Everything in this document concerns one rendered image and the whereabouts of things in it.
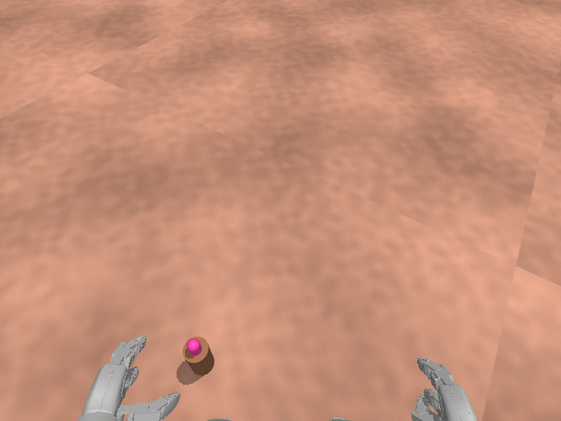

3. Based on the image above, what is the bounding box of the bottle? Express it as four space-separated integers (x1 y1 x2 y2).
182 337 215 375

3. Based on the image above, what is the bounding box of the right robot hand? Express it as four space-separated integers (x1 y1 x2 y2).
411 357 478 421

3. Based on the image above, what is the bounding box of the left robot hand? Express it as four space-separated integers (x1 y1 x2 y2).
82 336 181 421

